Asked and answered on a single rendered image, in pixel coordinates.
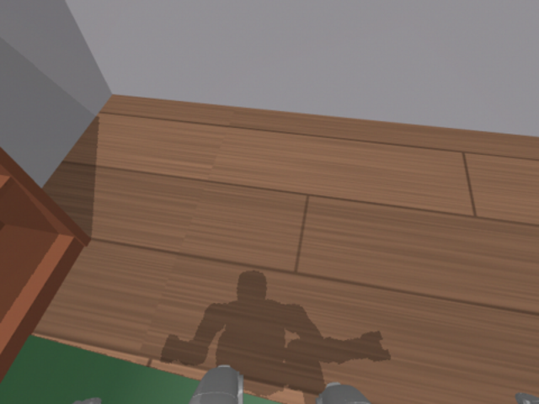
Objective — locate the bookshelf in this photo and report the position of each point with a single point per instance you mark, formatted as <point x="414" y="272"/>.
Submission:
<point x="39" y="243"/>

